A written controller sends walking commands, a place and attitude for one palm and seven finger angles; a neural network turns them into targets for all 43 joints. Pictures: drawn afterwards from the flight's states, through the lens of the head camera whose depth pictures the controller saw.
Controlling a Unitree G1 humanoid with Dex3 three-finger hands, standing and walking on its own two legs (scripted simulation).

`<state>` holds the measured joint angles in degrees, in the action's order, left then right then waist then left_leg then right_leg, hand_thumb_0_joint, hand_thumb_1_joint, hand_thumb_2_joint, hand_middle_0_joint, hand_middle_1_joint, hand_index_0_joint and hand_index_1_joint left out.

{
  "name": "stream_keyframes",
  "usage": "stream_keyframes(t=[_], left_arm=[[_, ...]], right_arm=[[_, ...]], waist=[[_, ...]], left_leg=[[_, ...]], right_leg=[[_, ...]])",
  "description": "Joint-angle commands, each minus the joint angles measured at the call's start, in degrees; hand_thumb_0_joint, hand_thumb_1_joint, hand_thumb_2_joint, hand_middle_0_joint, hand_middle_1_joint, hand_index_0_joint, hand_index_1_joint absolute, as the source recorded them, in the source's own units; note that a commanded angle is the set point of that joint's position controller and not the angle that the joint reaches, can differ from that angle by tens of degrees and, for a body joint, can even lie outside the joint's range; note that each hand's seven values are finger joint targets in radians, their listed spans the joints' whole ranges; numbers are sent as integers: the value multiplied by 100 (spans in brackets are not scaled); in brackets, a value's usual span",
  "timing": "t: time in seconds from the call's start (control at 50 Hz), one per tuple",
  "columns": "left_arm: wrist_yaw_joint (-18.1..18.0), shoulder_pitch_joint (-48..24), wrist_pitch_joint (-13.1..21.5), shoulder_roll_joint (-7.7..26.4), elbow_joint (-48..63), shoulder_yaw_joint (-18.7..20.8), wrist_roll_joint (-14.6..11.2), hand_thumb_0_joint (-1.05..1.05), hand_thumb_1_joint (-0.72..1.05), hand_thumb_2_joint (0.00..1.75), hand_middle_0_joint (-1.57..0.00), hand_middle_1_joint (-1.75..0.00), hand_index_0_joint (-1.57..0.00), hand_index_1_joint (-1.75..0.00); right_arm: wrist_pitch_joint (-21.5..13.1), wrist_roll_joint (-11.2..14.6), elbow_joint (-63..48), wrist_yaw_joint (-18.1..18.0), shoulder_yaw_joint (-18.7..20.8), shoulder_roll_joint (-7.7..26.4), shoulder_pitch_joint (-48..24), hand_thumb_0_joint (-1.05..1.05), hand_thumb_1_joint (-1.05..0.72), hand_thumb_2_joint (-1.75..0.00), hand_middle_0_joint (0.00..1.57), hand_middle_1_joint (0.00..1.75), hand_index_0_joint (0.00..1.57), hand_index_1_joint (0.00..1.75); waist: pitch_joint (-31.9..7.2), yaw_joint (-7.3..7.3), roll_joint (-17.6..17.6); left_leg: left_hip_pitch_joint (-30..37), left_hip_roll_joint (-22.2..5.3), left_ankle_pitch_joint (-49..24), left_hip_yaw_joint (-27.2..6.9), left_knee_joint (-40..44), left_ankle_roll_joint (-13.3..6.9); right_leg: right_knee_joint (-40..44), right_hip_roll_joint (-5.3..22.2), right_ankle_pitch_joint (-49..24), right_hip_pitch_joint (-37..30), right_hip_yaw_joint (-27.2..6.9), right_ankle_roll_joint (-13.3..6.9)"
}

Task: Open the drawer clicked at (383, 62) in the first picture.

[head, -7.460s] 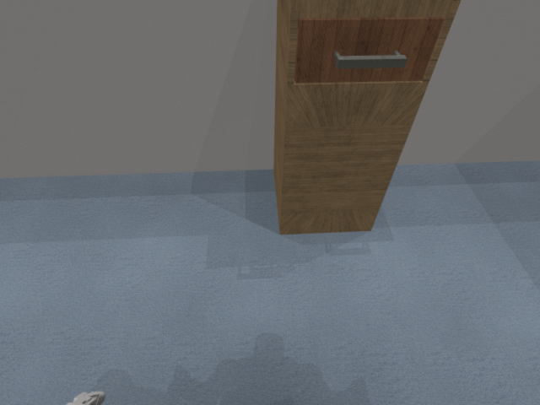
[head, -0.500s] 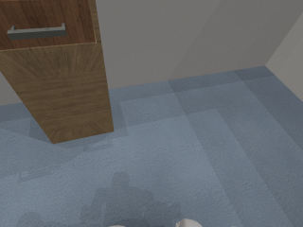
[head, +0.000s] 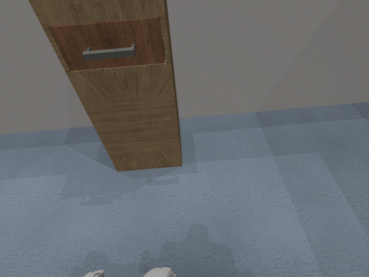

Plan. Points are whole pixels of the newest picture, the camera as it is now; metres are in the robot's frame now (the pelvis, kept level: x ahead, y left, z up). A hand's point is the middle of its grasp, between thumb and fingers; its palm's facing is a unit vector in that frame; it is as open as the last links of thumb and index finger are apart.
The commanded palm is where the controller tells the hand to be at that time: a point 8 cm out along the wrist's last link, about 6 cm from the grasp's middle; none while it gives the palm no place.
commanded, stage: turn to face it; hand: left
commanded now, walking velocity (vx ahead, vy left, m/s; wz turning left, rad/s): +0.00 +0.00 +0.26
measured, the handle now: (110, 50) +0.85 +0.31 +0.08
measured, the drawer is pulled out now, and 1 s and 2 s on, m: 0.00 0.00 0.00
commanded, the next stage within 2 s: take the last steps up to it in 0.02 s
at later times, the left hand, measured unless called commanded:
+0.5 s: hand out of the picture -0.03 +0.25 -0.17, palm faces +0.18 -0.97 -0.18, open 7.4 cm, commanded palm none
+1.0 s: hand (118, 237) +0.25 +0.21 -0.16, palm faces +0.17 -0.96 -0.22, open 7.2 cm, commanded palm none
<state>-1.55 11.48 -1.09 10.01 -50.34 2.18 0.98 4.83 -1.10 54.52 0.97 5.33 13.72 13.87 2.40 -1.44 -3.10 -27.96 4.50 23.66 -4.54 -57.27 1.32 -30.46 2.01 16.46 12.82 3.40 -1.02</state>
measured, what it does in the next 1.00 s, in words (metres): walks ahead: left foot, then right foot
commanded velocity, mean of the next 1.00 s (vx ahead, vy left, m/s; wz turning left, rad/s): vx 0.26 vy -0.01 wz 0.05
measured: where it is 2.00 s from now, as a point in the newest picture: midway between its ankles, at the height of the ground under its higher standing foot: (190, 268)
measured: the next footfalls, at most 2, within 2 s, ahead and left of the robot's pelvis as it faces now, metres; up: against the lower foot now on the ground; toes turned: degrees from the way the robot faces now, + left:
left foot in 0.32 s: -0.01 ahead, +0.15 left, +0.00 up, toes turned +9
right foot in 0.82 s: +0.27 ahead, -0.05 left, +0.00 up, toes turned -2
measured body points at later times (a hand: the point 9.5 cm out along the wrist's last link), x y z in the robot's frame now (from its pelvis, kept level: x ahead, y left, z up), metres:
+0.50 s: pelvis +0.02 +0.06 +0.01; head +0.01 +0.08 +0.46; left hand -0.04 +0.30 -0.16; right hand +0.08 -0.17 -0.13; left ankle -0.05 +0.14 -0.74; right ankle +0.05 -0.08 -0.66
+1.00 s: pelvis +0.19 +0.02 +0.00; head +0.19 +0.00 +0.45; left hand +0.24 +0.26 -0.14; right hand +0.17 -0.21 -0.17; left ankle +0.13 +0.15 -0.65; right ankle +0.23 -0.05 -0.74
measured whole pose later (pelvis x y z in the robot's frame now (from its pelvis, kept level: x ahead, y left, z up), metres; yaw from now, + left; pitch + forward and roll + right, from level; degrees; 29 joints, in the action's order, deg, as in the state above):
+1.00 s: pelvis +0.19 +0.02 +0.00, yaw +7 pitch -2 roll +0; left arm -1.5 10.8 3.8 8.4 -58.6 3.5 0.6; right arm -0.1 -1.2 63.7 -0.4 3.4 9.0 20.9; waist 2.3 -2.0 -1.9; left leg -26.0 -5.0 18.3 1.6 -67.4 -0.7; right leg -27.7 0.1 12.1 14.1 9.4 -4.3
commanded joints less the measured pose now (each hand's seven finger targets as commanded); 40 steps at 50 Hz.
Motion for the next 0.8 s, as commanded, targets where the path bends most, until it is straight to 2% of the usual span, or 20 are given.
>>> stream_keyframes(t=[0.0, 0.04, 0.1, 0.16, 0.2, 0.24, 0.26, 0.28, 0.3, 0.32, 0.34, 0.36, 0.4, 0.44, 0.54, 0.64, 0.68, 0.72, 0.76, 0.78], left_arm=[[-51, -132, 177, 1011, 336, 230, 21, 0, 90, 90, -20, -30, -20, -30], [-57, 138, 184, 1032, 197, 246, 43, 0, 90, 90, -20, -30, -20, -30], [-36, 631, 180, 1174, -55, 267, 74, 0, 90, 90, -20, -30, -20, -30], [-2, 1001, 202, 1247, -321, 296, 94, 0, 90, 90, -20, -30, -20, -30], [17, 1015, 222, 1289, -423, 308, 103, 0, 90, 90, -20, -30, -20, -30], [39, 840, 205, 1237, -505, 294, 73, 0, 90, 90, -20, -30, -20, -30], [57, 708, 181, 1090, -501, 266, 23, 0, 90, 90, -20, -30, -20, -30], [98, 672, 155, 784, -403, 203, -27, 0, 90, 90, -20, -30, -20, -30], [137, 495, 171, 427, -234, 91, 3, 0, 90, 90, -20, -30, -20, -30], [117, 62, 164, 575, -138, 84, 66, 0, 90, 90, -20, -30, -20, -30], [136, -213, 155, 583, -198, 117, 83, 0, 90, 90, -20, -30, -20, -30], [194, -146, 160, 598, -319, 125, 69, 0, 90, 90, -20, -30, -20, -30], [264, 242, 174, 506, -598, 99, 69, 0, 90, 90, -20, -30, -20, -30], [274, 435, 160, 470, -716, 96, 57, 0, 90, 90, -20, -30, -20, -30], [267, 18, 135, 414, -613, 96, 35, 0, 90, 90, -20, -30, -20, -30], [296, -723, 186, 267, -395, 75, 6, 0, 90, 90, -20, -30, -20, -30], [303, -899, 219, 216, -339, 81, -2, 0, 90, 90, -20, -30, -20, -30], [297, -623, 272, 298, -373, 112, -12, 0, 90, 90, -20, -30, -20, -30], [269, 651, 368, 462, -786, 190, 21, 0, 90, 90, -20, -30, -20, -30], [210, 1543, 460, 874, -1042, 298, 60, 0, 90, 90, -20, -30, -20, -30]], right_arm=[[-141, -23, -324, 13, 72, 404, -35, 0, -90, -90, 20, 30, 20, 30], [-151, -15, -311, 7, 41, 354, -190, 0, -90, -90, 20, 30, 20, 30], [-186, 13, -329, -25, -37, 273, -565, 0, -90, -90, 20, 30, 20, 30], [-268, 20, -316, -17, -130, 192, -723, 0, -90, -90, 20, 30, 20, 30], [-353, 21, -277, -2, -162, 177, -615, 0, -90, -90, 20, 30, 20, 30], [-460, 11, -107, -22, -202, 124, -140, 0, -90, -90, 20, 30, 20, 30], [-542, 18, 42, -51, -196, 230, 247, 0, -90, -90, 20, 30, 20, 30], [-596, -20, 171, -101, -98, 667, 625, 0, -90, -90, 20, 30, 20, 30], [-578, -44, 251, -137, -4, 1146, 1011, 0, -90, -90, 20, 30, 20, 30], [-562, -48, 314, -169, -12, 1132, 1131, 0, -90, -90, 20, 30, 20, 30], [-584, -61, 348, -218, -69, 903, 1030, 0, -90, -90, 20, 30, 20, 30], [-608, -38, 293, -233, -142, 690, 739, 0, -90, -90, 20, 30, 20, 30], [-711, -10, 264, -250, -230, 466, 515, 0, -90, -90, 20, 30, 20, 30], [-793, 24, 335, -266, -219, 400, 589, 0, -90, -90, 20, 30, 20, 30], [-876, 38, 622, -311, -226, 309, 1110, 0, -90, -90, 20, 30, 20, 30], [-881, -29, 875, -338, -222, 253, 1531, 0, -90, -90, 20, 30, 20, 30], [-870, -54, 948, -338, -223, 265, 1587, 0, -90, -90, 20, 30, 20, 30], [-864, -62, 985, -338, -215, 310, 1491, 0, -90, -90, 20, 30, 20, 30], [-865, -2, 1017, -326, -197, 378, 1383, 0, -90, -90, 20, 30, 20, 30], [-896, 65, 955, -272, -200, 255, 1371, 0, -90, -90, 20, 30, 20, 30]], waist=[[106, 16, 1202], [70, 136, 1284], [-64, 377, 1379], [-247, 549, 1523], [-336, 517, 1512], [-296, 265, 1409], [-386, 55, 922], [-449, -126, -364], [-228, -288, -1559], [52, -429, -1277], [451, -402, -1137], [866, -227, -882], [812, 16, -494], [587, 107, -378], [590, 33, -292], [744, -155, -326], [790, -193, -389], [558, 8, -340], [-103, 587, -27], [-747, 946, 441]], left_leg=[[-252, -435, -352, 163, -1066, 168], [-204, -488, -239, 258, -660, 221], [-10, -471, 189, 454, 298, 240], [282, -474, 283, 684, 1127, 172], [672, -477, 291, 824, 1746, 76], [1674, -396, -238, 1041, 2926, -24], [2515, -466, -628, 913, 3704, -82], [3366, -1435, -232, -304, 4096, -403], [3557, -2581, -121, -1717, 4513, -976], [3077, -2769, 454, -1979, 4698, -1255], [2613, -2616, 608, -1928, 4866, -1278], [2238, -2393, 498, -1530, 4943, -1217], [2179, -1997, -576, -776, 4908, -1043], [2364, -1883, -1443, -378, 4830, -1059], [2854, -1969, -2668, -144, 4722, -1144], [3025, -2005, -3361, -37, 4490, -1107], [2858, -1991, -3588, 48, 4347, -1052], [2715, -2016, -4320, 73, 3917, -1014], [2380, -1639, -4902, 466, 2495, -736], [1362, -1334, -3974, 682, 1133, -506]], right_leg=[[1449, 1395, -801, 185, -820, -512], [1411, 1447, -1030, -63, -789, -559], [1177, 1524, -1943, -539, -768, -676], [1269, 1612, -1448, -861, -901, -662], [1308, 1668, -812, -796, -952, -679], [1065, 1439, 50, -192, -651, -445], [623, 1187, 421, 363, -372, -211], [-461, 649, 893, 1408, 154, 114], [-1677, 159, 1681, 2490, 611, 317], [-2328, 303, 1709, 2636, 190, 244], [-2830, 365, 1397, 2752, -15, 231], [-3058, 476, 923, 2723, -105, 214], [-3120, 500, 285, 2441, -73, 273], [-3086, 492, -1, 2324, -23, 353], [-2690, 527, -318, 2689, -18, 426], [-1595, 424, -307, 2497, 146, 268], [-1183, 309, -276, 2092, 251, 154], [-670, 100, -74, 1260, 353, -11], [81, -179, -683, -489, 551, -128], [194, 556, -912, -2021, -318, -437]])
